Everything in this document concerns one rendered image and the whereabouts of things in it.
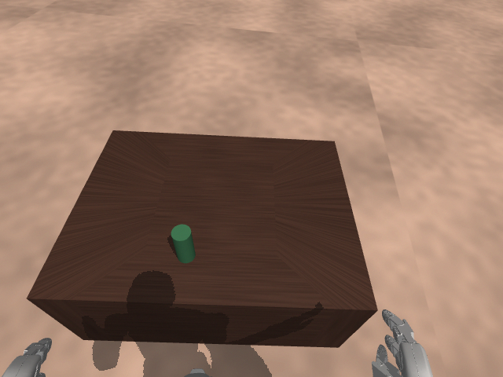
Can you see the right robot hand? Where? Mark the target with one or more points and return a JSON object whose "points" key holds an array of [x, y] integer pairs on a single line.
{"points": [[411, 358]]}

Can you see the left robot hand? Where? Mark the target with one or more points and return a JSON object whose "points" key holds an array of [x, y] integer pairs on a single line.
{"points": [[29, 364]]}

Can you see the can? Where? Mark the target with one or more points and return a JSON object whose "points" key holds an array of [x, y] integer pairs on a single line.
{"points": [[183, 243]]}

